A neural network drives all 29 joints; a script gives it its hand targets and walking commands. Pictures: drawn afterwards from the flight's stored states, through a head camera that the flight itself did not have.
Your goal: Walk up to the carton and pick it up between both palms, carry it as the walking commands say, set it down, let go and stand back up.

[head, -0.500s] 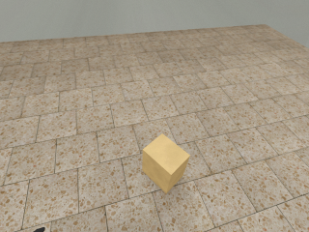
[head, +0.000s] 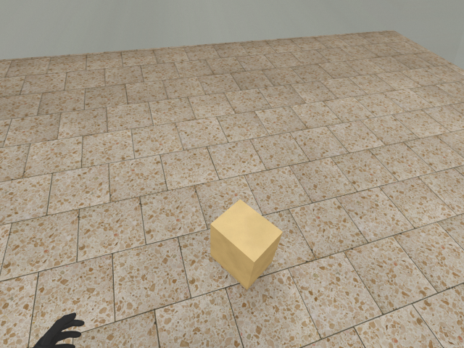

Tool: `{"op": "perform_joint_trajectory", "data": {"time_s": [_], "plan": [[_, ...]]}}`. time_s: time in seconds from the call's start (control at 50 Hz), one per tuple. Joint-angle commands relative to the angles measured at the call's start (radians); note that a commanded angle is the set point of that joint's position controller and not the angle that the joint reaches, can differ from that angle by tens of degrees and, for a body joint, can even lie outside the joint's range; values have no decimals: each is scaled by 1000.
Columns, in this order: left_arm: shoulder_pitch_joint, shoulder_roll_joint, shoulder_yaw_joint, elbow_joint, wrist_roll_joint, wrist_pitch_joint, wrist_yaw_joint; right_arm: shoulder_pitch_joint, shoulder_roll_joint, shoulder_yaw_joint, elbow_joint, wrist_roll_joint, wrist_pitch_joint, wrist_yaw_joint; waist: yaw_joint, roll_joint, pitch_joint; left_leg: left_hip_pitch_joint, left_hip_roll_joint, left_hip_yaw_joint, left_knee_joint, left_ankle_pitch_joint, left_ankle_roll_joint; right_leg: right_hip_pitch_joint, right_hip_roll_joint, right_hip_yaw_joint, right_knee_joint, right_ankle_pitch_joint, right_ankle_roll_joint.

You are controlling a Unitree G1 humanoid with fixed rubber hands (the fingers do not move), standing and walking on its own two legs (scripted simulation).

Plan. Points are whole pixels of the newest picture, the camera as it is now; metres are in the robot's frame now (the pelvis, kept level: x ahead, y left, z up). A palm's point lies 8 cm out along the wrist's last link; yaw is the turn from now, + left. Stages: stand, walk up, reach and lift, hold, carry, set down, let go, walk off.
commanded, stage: walk up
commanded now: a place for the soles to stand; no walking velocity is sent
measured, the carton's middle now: (243, 244) +0.65 -0.07 -0.61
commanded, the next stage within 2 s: none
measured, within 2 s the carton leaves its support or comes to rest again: neither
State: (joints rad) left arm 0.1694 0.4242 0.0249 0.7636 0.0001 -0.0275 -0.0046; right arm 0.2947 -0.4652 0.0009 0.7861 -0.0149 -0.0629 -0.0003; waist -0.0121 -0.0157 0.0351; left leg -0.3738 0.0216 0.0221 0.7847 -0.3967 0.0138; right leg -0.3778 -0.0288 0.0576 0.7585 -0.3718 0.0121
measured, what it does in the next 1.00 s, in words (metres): steps to the right, turning left: right foot, then left foot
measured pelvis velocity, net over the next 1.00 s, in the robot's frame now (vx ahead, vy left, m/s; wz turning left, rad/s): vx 0.13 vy -0.21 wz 0.30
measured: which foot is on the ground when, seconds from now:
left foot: down 0.00-0.54, up 0.56-0.94, down 0.96-1.00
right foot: down 0.00-0.18, up 0.20-0.52, down 0.54-0.96, up 0.98-1.00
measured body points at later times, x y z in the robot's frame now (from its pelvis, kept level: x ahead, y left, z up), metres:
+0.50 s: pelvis +0.03 -0.11 +0.00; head +0.05 -0.07 +0.44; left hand +0.19 +0.20 -0.11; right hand +0.10 -0.47 -0.06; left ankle +0.01 +0.11 -0.71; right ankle +0.07 -0.24 -0.69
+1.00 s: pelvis +0.13 -0.21 +0.00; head +0.16 -0.20 +0.44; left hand +0.06 +0.12 -0.11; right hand +0.30 -0.53 -0.09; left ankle +0.18 -0.07 -0.71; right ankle +0.11 -0.27 -0.68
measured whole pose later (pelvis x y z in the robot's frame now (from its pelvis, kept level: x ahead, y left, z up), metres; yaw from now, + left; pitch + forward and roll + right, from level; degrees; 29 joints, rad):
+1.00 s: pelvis +0.13 -0.21 +0.00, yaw +17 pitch -1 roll +2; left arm 0.32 0.45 0.03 0.74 0.00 0.07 -0.06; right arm 0.38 -0.52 0.00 0.82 -0.01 -0.08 -0.11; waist 0.08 -0.04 0.09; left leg -0.46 -0.03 0.05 0.69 -0.21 0.04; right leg -0.39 0.01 -0.11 1.00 -0.44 -0.04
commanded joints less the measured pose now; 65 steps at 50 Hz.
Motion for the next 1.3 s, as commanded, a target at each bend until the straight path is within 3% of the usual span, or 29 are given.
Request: {"op": "perform_joint_trajectory", "data": {"time_s": [0.0, 0.12, 0.14, 0.16, 0.18, 0.26, 0.38, 0.46, 0.48, 0.5, 0.52, 0.54, 0.56, 0.66, 0.84, 0.86, 0.9, 0.92, 0.94, 0.96, 0.98, 1.0, 1.06, 1.14, 1.2, 1.22, 1.24, 1.26, 1.28], "plan": [[-27, 218, 60, 2, 19, -24, 6, -54, -196, -65, -18, 6, -10, -5, 13, 1, -61, -32, 86, -181, -206, 79, 73, 81, -57, 97, -179, -18, -99], [-39, 203, 57, 10, 10, -16, 5, -55, -200, -63, -10, 3, -13, -10, 9, 43, -94, 22, 110, -209, -213, 157, 92, 80, -35, 38, -99, 126, -85], [-137, 307, 111, -106, 66, 16, -48, 198, -342, -124, 18, 13, -24, -41, -21, -50, -56, 36, 208, -521, -275, -45, 146, -71, -15, 24, 105, -188, -96], [-193, 268, 101, -141, 72, 31, -62, 254, -416, -154, 38, 9, -30, -56, -59, 64, -28, 163, 318, -764, -430, -156, 227, -283, 50, -20, 252, -335, -58], [-224, 254, 94, -162, 86, 43, -75, 256, -447, -174, 26, 12, -40, -69, -69, 64, 5, 272, 387, -886, -486, -211, 286, -457, 2, 53, 369, -297, -24], [-206, 243, 133, -159, 86, 59, -95, 203, -340, -147, 11, 7, -68, -93, -7, -15, 54, 252, 272, -659, -456, -82, 207, -471, -71, 104, 404, -46, -1], [-260, 204, 138, -190, 70, 68, -108, 248, -365, -156, 5, -11, -64, -105, -46, 199, -15, 244, 228, -503, -323, 137, 207, -401, -52, 71, 269, -128, -9], [-195, 214, 156, -172, 58, 55, -109, 138, -392, -159, -11, -15, -54, -107, 30, 301, -14, 29, 254, -478, -274, 195, 212, -153, -40, 55, 111, -200, -22], [-38, 218, 171, -120, 52, 49, -105, 55, -367, -147, -28, -14, -47, -107, 126, 263, -68, -130, 208, -388, -148, 192, 170, 112, -35, 53, -58, -109, -25], [183, 284, 204, -32, 59, 37, -91, 27, -252, -108, -44, -21, -42, -111, 243, -12, -139, -449, 44, -207, 164, 70, 91, 530, -18, 91, -223, -123, -15], [240, 367, 213, -25, 78, 37, -70, 46, -95, -52, -47, -10, -37, -124, 277, -390, -77, -657, -135, -132, 534, -304, 25, 515, -229, 388, -411, -294, 5], [105, 422, 210, -60, 61, 30, -60, 47, -188, -97, -43, -7, -33, -149, 162, -266, -11, -652, -85, -126, 600, -221, -4, 343, -377, 626, -600, -422, -34], [5, 375, 194, -67, 35, 30, -55, 8, -243, -119, -13, -9, -28, -149, 95, -61, 73, -559, -29, -133, 636, -79, -5, 198, -319, 542, -624, -450, 6], [24, 213, 137, -103, 46, 35, -59, 135, -212, -92, 60, 25, 0, -101, 59, -187, 101, -378, -7, -34, 375, 134, -17, 183, -122, 96, -423, 173, -30], [164, 200, 123, -139, 59, 66, -41, 97, -155, -56, 1, 26, -15, -96, 119, -181, -19, -256, -25, 65, -17, 71, 27, 396, -167, 6, -206, 664, -13], [160, 199, 121, -149, 61, 70, -39, 122, -151, -54, 4, 31, -18, -98, 106, -199, -40, -149, -37, 85, -90, 96, 45, 317, -157, -19, -148, 681, 19], [13, 220, 109, -201, 57, 74, -45, 335, -184, -83, 62, 32, -19, -113, -28, -196, -63, 232, -70, 107, -235, 246, 74, 20, -104, -129, 44, 679, 43], [-6, 196, 95, -221, 54, 70, -49, 417, -240, -109, 79, 23, -11, -127, -87, -50, -115, 387, -12, -36, -253, 193, 115, -137, -61, -144, 237, 549, 39], [-12, 167, 95, -244, 56, 69, -50, 468, -346, -150, 65, -1, -6, -144, -130, 199, -104, 466, 263, -542, -340, -120, 272, -445, 34, -120, 556, 68, 66], [-19, 249, 119, -251, 76, 82, -50, 372, -408, -162, 19, 9, -12, -158, -79, 89, -32, 283, 485, -909, -499, -400, 390, -547, -24, 67, 726, -174, 105], [21, 311, 137, -212, 75, 105, -63, 211, -405, -159, -2, 43, -29, -163, -6, -15, 60, 77, 507, -817, -527, -372, 349, -464, -100, 145, 745, -162, 94], [76, 294, 131, -166, 54, 106, -71, 106, -389, -147, -19, 36, -38, -163, 38, -47, 127, -96, 445, -688, -522, -257, 314, -365, -68, 128, 703, -142, 69], [144, 254, 148, -102, 65, 100, -93, 97, -346, -128, -22, 0, -53, -134, 86, 40, 55, -208, 199, -386, -409, -201, 175, -125, -29, 43, 480, -62, -17], [49, 239, 160, -132, 76, 115, -109, 158, -397, -144, -10, -29, -44, -123, 38, 157, 24, -194, 212, -479, -414, -336, 174, -76, -7, 21, 314, -245, -21], [148, 235, 169, -99, 67, 100, -103, 81, -414, -151, -27, -38, -36, -130, 107, 223, -49, -263, 241, -442, -320, -237, 184, 62, -50, 16, 171, -197, -12], [279, 254, 185, -40, 66, 91, -96, 8, -370, -138, -41, -42, -31, -135, 194, 127, -80, -455, 154, -315, -154, -219, 140, 317, -35, 19, 28, -124, -18], [398, 290, 196, -3, 80, 84, -83, 6, -239, -104, -33, -33, -26, -142, 278, -182, -68, -662, -56, -122, 210, -244, 62, 470, -98, 174, -248, -296, -2], [280, 355, 196, -41, 87, 75, -70, -5, -156, -89, -44, -17, -21, -160, 244, -364, 65, -720, -145, -84, 500, -269, 9, 222, -287, 463, -525, -546, 5], [125, 396, 205, -93, 66, 75, -60, 34, -228, -132, -26, -12, -15, -179, 140, -214, 115, -660, -77, -119, 542, -168, 0, 109, -352, 529, -632, -653, -3]]}}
